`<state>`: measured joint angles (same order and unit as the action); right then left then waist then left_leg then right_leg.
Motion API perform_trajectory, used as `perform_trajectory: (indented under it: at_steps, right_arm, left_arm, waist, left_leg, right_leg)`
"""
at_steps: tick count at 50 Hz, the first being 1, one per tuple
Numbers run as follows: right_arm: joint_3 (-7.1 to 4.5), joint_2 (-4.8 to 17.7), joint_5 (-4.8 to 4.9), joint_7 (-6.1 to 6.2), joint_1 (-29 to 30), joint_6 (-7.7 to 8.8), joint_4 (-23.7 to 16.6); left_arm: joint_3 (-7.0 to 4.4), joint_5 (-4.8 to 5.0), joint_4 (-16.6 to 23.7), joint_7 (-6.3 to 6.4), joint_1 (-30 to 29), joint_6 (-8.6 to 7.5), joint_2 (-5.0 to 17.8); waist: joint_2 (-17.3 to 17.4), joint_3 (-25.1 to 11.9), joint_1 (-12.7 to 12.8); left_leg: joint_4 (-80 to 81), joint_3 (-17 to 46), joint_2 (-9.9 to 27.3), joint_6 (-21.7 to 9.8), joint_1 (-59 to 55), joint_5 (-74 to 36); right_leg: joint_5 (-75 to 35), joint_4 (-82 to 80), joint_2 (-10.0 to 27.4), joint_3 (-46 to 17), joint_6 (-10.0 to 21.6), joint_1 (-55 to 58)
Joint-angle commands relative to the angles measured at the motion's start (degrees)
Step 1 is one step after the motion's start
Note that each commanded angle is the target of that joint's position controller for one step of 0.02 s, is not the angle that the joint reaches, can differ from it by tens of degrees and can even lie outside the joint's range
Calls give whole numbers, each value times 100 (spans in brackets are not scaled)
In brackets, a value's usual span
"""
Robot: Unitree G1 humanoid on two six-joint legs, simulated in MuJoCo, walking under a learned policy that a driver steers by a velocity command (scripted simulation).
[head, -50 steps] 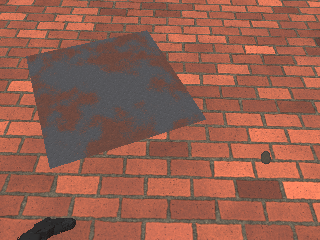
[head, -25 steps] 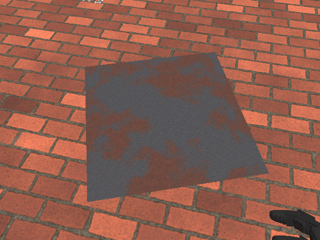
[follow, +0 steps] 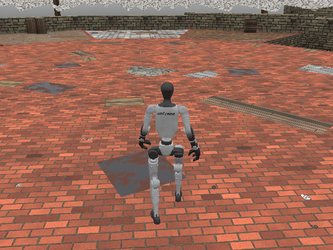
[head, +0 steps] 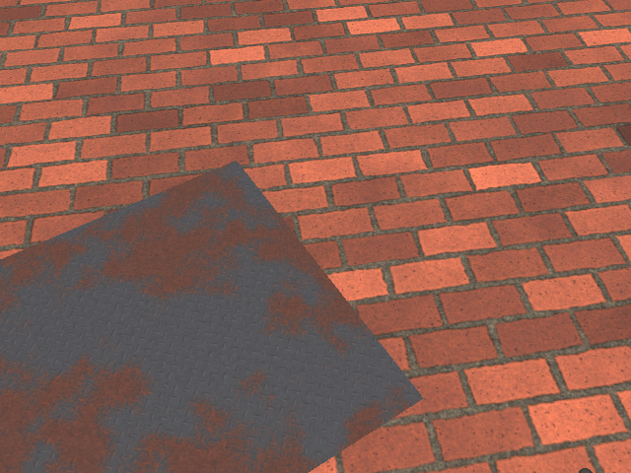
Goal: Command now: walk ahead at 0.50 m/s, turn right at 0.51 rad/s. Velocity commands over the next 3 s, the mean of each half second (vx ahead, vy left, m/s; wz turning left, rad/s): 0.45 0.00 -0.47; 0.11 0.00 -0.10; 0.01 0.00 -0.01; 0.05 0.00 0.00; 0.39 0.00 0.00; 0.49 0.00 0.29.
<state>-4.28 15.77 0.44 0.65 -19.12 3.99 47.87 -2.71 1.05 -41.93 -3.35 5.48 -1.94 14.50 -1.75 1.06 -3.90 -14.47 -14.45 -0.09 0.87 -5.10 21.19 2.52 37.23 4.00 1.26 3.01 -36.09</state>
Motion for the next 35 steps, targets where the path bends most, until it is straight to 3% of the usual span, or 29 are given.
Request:
perform_trajectory:
  at_steps: [1, 2, 3, 4, 5, 6, 7, 8, 9, 10, 13, 18, 22, 24, 25, 26, 27, 28, 29, 30, 31, 32, 33, 35]
  right_arm:
    - [-308, 1214, 70, 92, 143, -83, -295]
    - [-303, 1242, 84, 115, 239, -133, -318]
    - [-248, 1148, 62, 144, 232, -116, -371]
    - [-6, 370, -190, 76, -253, 9, -639]
    - [81, 397, -63, -15, -89, 267, -786]
    - [-35, 822, 188, -89, 645, 408, -930]
    - [-5, 780, 196, -91, 854, 473, -1009]
    - [-19, 764, 49, -43, 856, 473, -935]
    - [-75, 841, -54, -18, 780, 415, -906]
    - [-95, 832, -80, -28, 682, 334, -910]
    - [-45, 603, -138, -13, 732, 181, -970]
    - [103, 326, -103, -97, 1723, 218, -1153]
    - [42, 509, -105, -222, 1988, 324, -1250]
    - [-22, 629, -146, -249, 1716, 357, -1193]
    - [-51, 654, -180, -245, 1361, 380, -1088]
    - [-99, 830, -258, -219, 1007, 413, -1023]
    - [-141, 1163, -396, -197, 538, 432, -1044]
    - [-106, 984, -339, -215, 201, 318, -867]
    - [-37, 718, -124, -251, 109, 220, -846]
    - [-6, 638, -60, -240, 444, 141, -879]
    - [73, 494, -100, -225, 829, 75, -921]
    - [140, 372, -134, -219, 1188, 29, -948]
    - [147, 386, -176, -215, 1412, -16, -932]
    - [110, 466, -225, -198, 1587, -67, -885]
  left_arm:
    - [-220, 15, 572, -52, -73, -61, 635]
    - [-363, 35, 412, -24, 677, -57, 874]
    - [-571, 34, 180, 71, 1642, -27, 1285]
    - [-712, 58, 121, 185, 1925, -3, 1979]
    - [-629, 26, 318, 152, 2011, -87, 1885]
    - [-513, -21, 273, 130, 1930, -136, 1456]
    - [-455, 10, 277, 138, 1623, -169, 1251]
    - [-386, 25, 365, 150, 1180, -166, 1045]
    - [-322, -21, 476, 174, 871, -158, 865]
    - [-305, -70, 564, 195, 740, -154, 832]
    - [-359, -50, 548, 286, 804, -190, 1014]
    - [-340, -12, 354, 399, 1184, -143, 1009]
    - [-316, -21, 130, 441, 1561, -55, 988]
    - [-306, -50, 124, 462, 1441, -23, 957]
    - [-291, -46, 160, 469, 1270, -10, 908]
    - [-253, -82, 232, 466, 1235, -20, 782]
    - [-155, -178, 335, 459, 1582, -59, 527]
    - [-76, -88, 105, 436, 2476, -80, 386]
    - [-161, -31, 6, 411, 2475, -25, 857]
    - [-221, 30, 90, 426, 1879, 78, 1020]
    - [-218, 0, 169, 463, 1445, 191, 984]
    - [-222, -50, 234, 492, 1235, 296, 907]
    - [-197, -57, 230, 510, 1263, 379, 747]
    - [-120, -94, 107, 550, 1452, 413, 450]
  waist:
    - [741, -86, 387]
    - [713, -492, 828]
    - [472, -1013, 1292]
    - [-1051, -1503, 874]
    - [-943, -2505, 928]
    - [-361, -1885, 1178]
    - [-172, -1196, 992]
    - [163, -754, 701]
    - [92, -536, 479]
    - [-23, -472, 331]
    - [-28, -345, 252]
    - [-292, -139, 695]
    - [-395, -214, 836]
    - [-489, -322, 651]
    - [-485, -437, 421]
    - [-300, -741, 269]
    - [524, -1547, 269]
    - [1836, -2426, 353]
    - [1349, -2471, 265]
    - [908, -1766, 200]
    - [594, -1257, 252]
    - [562, -861, 390]
    - [763, -640, 552]
    - [1078, -614, 633]
  left_leg:
    - [-934, 289, 1682, -721, -163, -5915]
    - [-1959, 148, 1517, -585, 76, -6341]
    - [-3410, 83, 1278, -342, 1079, -5467]
    - [-5552, 243, 445, 29, 3578, -605]
    - [-6654, 1658, -285, 85, 4750, 1450]
    - [-6716, 2031, 74, -49, 5345, 958]
    - [-6268, 1950, 317, -152, 5371, 436]
    - [-5764, 1912, 548, -130, 5016, 89]
    - [-5402, 1911, 685, -80, 4560, -132]
    - [-5238, 1910, 728, -26, 4237, -266]
    - [-4508, 1735, 658, 217, 4049, -681]
    - [-2291, 1563, 323, 298, 3642, -2577]
    - [-1554, 1607, 69, 50, 3416, -2806]
    - [-1327, 1644, 33, -165, 3177, -2539]
    - [-1036, 1553, -10, -293, 2711, -2795]
    - [-996, 1650, 241, -452, 1899, -4064]
    - [-1563, 2561, 1293, -978, 218, -6228]
    - [-1525, 4113, 2441, -2003, -1033, -6756]
    - [-1260, 4553, 2354, -1973, -841, -5218]
    - [-1042, 4168, 2128, -1744, -257, -3980]
    - [-800, 3787, 1871, -1568, 481, -3259]
    - [-578, 3477, 1689, -1457, 1216, -2768]
    - [-363, 3121, 1422, -1297, 1848, -2434]
    - [-244, 2519, 1063, -1235, 2395, -2645]
  right_leg:
    - [868, -46, -452, 510, 330, 474]
    - [762, -310, -720, 612, 507, 1507]
    - [420, -577, -679, 183, 763, 3193]
    - [330, -635, 848, -2497, 1613, 5312]
    - [1228, -1709, 1621, -5065, 2371, 6186]
    - [1163, -1961, 1435, -4304, 1956, 5864]
    - [848, -1955, 1192, -3479, 1718, 5023]
    - [351, -1983, 937, -2846, 1511, 4092]
    - [-171, -2105, 746, -2429, 1428, 3379]
    - [-389, -2244, 626, -2275, 1417, 2945]
    - [-1009, -2412, 429, -1800, 1434, 2300]
    - [-705, -2278, 68, -1197, 991, 2123]
    - [-1269, -1637, 322, -1492, 785, 2772]
    - [-1571, -1155, 422, -1706, 625, 3094]
    - [-1834, -782, 293, -1665, 498, 3103]
    - [-1776, -146, -48, -1517, 280, 2918]
    - [-162, 1234, -486, -1319, -34, 1954]
    - [3546, 2881, -977, -1066, -430, 863]
    - [3836, 3342, -770, -1355, -512, 583]
    - [3487, 3588, -588, -1215, -611, 248]
    - [3197, 3385, -406, -1004, -657, 235]
    - [2969, 2941, -211, -921, -671, 420]
    - [2829, 2290, -92, -794, -671, 868]
    - [2625, 1272, -200, -447, -702, 1654]
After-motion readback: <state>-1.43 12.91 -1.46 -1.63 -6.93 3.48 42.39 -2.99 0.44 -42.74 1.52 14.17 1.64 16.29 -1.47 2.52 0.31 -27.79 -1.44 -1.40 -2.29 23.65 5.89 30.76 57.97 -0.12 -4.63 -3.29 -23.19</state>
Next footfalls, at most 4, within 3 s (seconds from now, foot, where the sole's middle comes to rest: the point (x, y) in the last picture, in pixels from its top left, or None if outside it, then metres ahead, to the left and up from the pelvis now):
0.06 right None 0.20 -0.11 -0.77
0.52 left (294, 454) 0.51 0.04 -0.77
0.84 right None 0.39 -0.18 -0.77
2.56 right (428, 321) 0.80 -0.29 -0.77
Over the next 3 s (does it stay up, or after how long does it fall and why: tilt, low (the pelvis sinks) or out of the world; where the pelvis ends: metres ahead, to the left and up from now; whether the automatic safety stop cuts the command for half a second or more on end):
stays up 0.88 -0.21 0.01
